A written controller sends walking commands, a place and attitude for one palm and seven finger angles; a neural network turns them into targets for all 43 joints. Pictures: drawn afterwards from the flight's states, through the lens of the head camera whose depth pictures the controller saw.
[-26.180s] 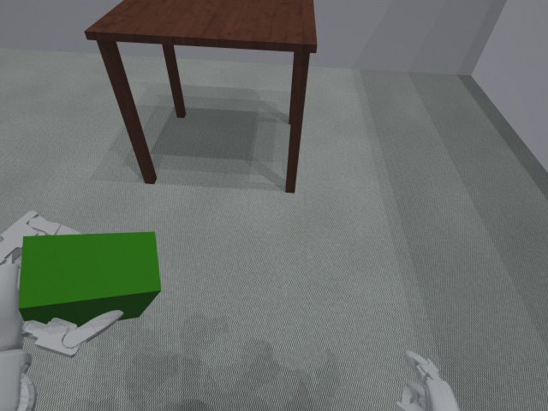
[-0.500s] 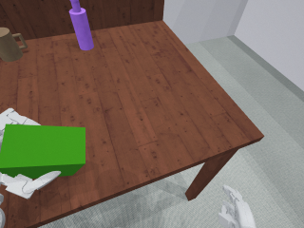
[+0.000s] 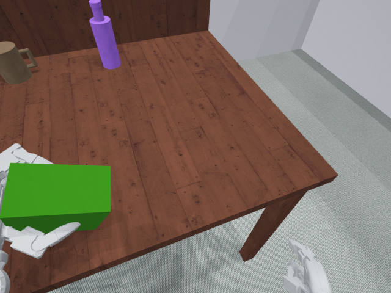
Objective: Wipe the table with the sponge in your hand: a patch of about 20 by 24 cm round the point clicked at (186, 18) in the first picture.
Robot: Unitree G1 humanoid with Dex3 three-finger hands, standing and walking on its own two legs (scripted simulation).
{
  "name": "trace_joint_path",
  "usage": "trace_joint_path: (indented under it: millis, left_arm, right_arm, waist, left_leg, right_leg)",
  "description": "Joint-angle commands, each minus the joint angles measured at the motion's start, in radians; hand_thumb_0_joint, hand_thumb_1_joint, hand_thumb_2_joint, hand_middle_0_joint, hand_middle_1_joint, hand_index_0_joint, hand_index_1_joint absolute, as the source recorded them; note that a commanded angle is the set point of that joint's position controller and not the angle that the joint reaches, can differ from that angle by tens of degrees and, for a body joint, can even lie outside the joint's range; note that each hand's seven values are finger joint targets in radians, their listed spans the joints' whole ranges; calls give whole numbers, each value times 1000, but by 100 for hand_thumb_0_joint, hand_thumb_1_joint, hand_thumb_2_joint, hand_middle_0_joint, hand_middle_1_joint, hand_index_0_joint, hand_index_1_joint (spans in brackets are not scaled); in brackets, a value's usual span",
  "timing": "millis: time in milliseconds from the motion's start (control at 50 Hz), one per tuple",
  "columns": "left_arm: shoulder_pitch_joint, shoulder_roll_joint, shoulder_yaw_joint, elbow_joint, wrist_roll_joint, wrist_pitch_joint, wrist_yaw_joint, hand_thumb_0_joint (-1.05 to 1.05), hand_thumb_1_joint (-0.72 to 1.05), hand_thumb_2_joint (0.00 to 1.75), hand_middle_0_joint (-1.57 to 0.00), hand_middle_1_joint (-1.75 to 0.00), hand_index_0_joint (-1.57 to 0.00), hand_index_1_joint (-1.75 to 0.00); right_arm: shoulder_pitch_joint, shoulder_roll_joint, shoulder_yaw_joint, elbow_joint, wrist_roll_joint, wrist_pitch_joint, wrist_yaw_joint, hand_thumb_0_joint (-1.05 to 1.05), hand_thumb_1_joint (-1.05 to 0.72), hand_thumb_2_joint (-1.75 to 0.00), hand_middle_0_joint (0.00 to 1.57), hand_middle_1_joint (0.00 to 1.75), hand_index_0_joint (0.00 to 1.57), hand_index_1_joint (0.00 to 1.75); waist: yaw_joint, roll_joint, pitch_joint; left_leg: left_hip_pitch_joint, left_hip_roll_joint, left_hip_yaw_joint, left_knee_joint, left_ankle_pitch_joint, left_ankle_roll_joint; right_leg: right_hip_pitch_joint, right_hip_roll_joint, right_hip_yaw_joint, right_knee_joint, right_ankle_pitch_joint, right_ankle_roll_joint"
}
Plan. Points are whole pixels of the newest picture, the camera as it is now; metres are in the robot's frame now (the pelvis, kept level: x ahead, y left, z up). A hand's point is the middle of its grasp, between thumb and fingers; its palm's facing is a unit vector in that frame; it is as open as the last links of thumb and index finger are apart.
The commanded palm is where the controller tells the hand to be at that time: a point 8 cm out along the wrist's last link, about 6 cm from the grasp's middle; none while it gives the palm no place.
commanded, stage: shuffle to correct the standing spot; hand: left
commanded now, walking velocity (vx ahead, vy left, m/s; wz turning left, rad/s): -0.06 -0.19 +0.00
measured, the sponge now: (75, 201) +0.22 +0.20 +0.14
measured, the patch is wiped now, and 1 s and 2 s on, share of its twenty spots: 0.00 0.00 0.00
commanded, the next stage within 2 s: come to a stop and stand still in 0.62 s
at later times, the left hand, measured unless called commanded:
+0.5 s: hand (39, 198) +0.22 +0.24 +0.16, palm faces +0.31 -0.87 -0.39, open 10.5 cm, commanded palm +0.16 +0.28 +0.18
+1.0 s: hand (39, 192) +0.23 +0.25 +0.16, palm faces +0.27 -0.87 -0.41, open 10.5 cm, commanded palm +0.16 +0.30 +0.18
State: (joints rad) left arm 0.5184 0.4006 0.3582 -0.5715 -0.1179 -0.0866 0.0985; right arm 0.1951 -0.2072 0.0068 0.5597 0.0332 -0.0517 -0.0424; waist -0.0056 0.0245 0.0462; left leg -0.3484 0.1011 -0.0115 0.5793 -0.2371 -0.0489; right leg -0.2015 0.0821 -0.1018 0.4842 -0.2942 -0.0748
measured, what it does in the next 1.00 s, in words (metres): stands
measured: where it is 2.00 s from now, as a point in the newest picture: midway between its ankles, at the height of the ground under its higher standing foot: outside the picture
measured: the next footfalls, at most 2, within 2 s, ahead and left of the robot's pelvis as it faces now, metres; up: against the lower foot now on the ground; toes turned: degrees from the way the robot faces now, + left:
none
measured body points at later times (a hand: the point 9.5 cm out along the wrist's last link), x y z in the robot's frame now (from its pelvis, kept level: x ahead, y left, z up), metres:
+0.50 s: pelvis +0.00 +0.00 +0.00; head +0.03 +0.02 +0.45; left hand +0.19 +0.29 +0.18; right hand +0.17 -0.22 -0.08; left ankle +0.04 +0.15 -0.73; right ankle -0.02 -0.07 -0.73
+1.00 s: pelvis -0.01 +0.02 +0.00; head +0.03 +0.03 +0.44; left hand +0.21 +0.29 +0.18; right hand +0.16 -0.24 -0.07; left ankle +0.04 +0.15 -0.73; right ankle -0.02 -0.07 -0.73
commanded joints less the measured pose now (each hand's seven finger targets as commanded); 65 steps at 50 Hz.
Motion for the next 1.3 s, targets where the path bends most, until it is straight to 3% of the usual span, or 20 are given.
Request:
trace_joint_path:
  millis: [0,120,280,400,420,680,720,740,760,780,800,820,860,920,980,1000,1020,1100,1220,1280]
  left_arm:
    - [-58,186,135,-226,-7,-71,26,0,10,130,-120,-160,-120,-160]
    - [-38,155,122,-206,-4,-78,21,0,10,130,-120,-160,-120,-160]
    - [-63,174,131,-207,-2,-68,19,0,10,130,-120,-160,-120,-160]
    - [-58,193,143,-232,-4,-75,26,0,10,130,-120,-160,-120,-160]
    - [-49,157,121,-219,-4,-78,21,0,10,130,-120,-160,-120,-160]
    - [-56,180,139,-204,0,-66,18,0,10,130,-120,-160,-120,-160]
    - [-54,154,118,-208,-2,-73,20,0,10,130,-120,-160,-120,-160]
    - [-1004,932,717,-290,151,-186,-17,0,10,130,-120,-160,-120,-160]
    - [-539,361,319,205,71,-139,-60,0,10,130,-120,-160,-120,-160]
    - [-297,260,234,268,64,-137,-78,0,10,130,-120,-160,-120,-160]
    - [-196,95,81,199,34,-143,-80,0,10,130,-120,-160,-120,-160]
    - [-208,136,103,-9,35,-166,-71,0,10,130,-120,-160,-120,-160]
    - [-170,143,100,-137,37,-182,-53,0,10,130,-120,-160,-120,-160]
    - [-65,164,145,-150,44,-176,-14,0,10,130,-120,-160,-120,-160]
    - [-86,223,219,-147,21,-194,16,0,10,130,-120,-160,-120,-160]
    - [-82,261,258,-152,27,-195,33,0,10,130,-120,-160,-120,-160]
    - [-104,212,217,-149,20,-203,32,0,10,130,-120,-160,-120,-160]
    - [-185,188,173,-128,45,-214,28,0,10,130,-120,-160,-120,-160]
    - [-220,91,50,-111,81,-208,17,0,10,130,-120,-160,-120,-160]
    - [-200,120,78,-128,89,-204,19,0,10,130,-120,-160,-120,-160]
  right_arm:
    - [-90,-110,-50,-160,4,-55,-8,0,-90,-90,20,30,20,30]
    - [-74,-109,-43,-157,-5,-51,-4,0,-90,-90,20,30,20,30]
    - [-73,-115,-57,-165,-4,-53,-4,0,-90,-90,20,30,20,30]
    - [-91,-109,-47,-162,-2,-58,-9,0,-90,-90,20,30,20,30]
    - [-78,-109,-40,-158,-9,-54,-6,0,-90,-90,20,30,20,30]
    - [-69,-115,-57,-165,-6,-50,-4,0,-90,-90,20,30,20,30]
    - [-74,-111,-45,-155,-6,-50,-5,0,-90,-90,20,30,20,30]
    - [139,-149,-120,-44,-61,-142,-20,0,-90,-90,20,30,20,30]
    - [10,-83,-89,-71,-41,-145,-20,0,-90,-90,20,30,20,30]
    - [31,-137,-103,-137,-21,-161,-12,0,-90,-90,20,30,20,30]
    - [17,-137,-99,-143,-4,-160,7,0,-90,-90,20,30,20,30]
    - [31,-154,-103,-165,-10,-153,24,0,-90,-90,20,30,20,30]
    - [-29,-134,-91,-182,-9,-158,48,0,-90,-90,20,30,20,30]
    - [-46,-114,-77,-182,-1,-163,51,0,-90,-90,20,30,20,30]
    - [-54,-99,-68,-163,-8,-160,17,0,-90,-90,20,30,20,30]
    - [-69,-104,-64,-145,-9,-154,5,0,-90,-90,20,30,20,30]
    - [-55,-103,-57,-141,-15,-149,-3,0,-90,-90,20,30,20,30]
    - [-92,-111,-47,-140,-14,-169,-18,0,-90,-90,20,30,20,30]
    - [-52,-118,-38,-125,-21,-196,6,0,-90,-90,20,30,20,30]
    - [-45,-116,-42,-129,-24,-195,12,0,-90,-90,20,30,20,30]
  waist:
    - [-12,48,-143]
    - [-9,79,-150]
    - [-8,17,-145]
    - [-10,94,-149]
    - [-9,108,-146]
    - [-6,26,-172]
    - [-9,54,-187]
    - [51,-239,-28]
    - [39,-237,-127]
    - [72,-111,-153]
    - [45,109,-219]
    - [40,167,-259]
    - [60,104,-259]
    - [49,-76,-210]
    - [30,-185,-137]
    - [28,-121,-135]
    - [16,-85,-124]
    - [27,107,-91]
    - [26,129,-130]
    - [27,64,-148]
  left_leg:
    - [154,46,-63,-39,117,75]
    - [125,64,-77,-82,85,84]
    - [129,47,-55,-23,79,74]
    - [143,67,-87,-91,74,84]
    - [126,74,-95,-110,62,88]
    - [146,62,-62,-29,179,77]
    - [169,49,-53,-31,177,81]
    - [0,2,139,22,170,62]
    - [36,-115,82,11,169,60]
    - [72,-75,107,9,172,49]
    - [180,-43,96,-66,269,77]
    - [227,8,57,-80,394,110]
    - [188,63,1,-50,485,141]
    - [101,-13,32,-6,194,87]
    - [89,-91,16,66,-12,57]
    - [137,-83,3,22,-9,58]
    - [146,-77,-13,-34,1,63]
    - [147,9,-88,-221,-21,93]
    - [97,31,-126,-297,-74,99]
    - [118,29,-119,-276,-2,87]
  right_leg:
    - [-60,-169,149,-106,246,10]
    - [-24,-136,106,-108,204,32]
    - [-53,-167,151,-115,236,18]
    - [-47,-140,127,-101,196,27]
    - [-36,-120,101,-97,177,37]
    - [-18,-152,124,-102,287,26]
    - [-23,-151,123,-98,292,22]
    - [-47,-148,162,-232,570,173]
    - [10,-210,238,-110,675,41]
    - [54,-214,285,-71,793,89]
    - [55,-199,225,18,728,106]
    - [46,-169,165,95,632,146]
    - [49,-138,118,129,437,172]
    - [48,-162,165,-48,284,114]
    - [-57,-269,297,-187,169,28]
    - [-103,-266,303,-190,93,-4]
    - [-99,-245,255,-183,20,0]
    - [-49,-138,163,-113,23,54]
    - [60,-115,98,-75,70,64]
    - [72,-125,100,-96,105,63]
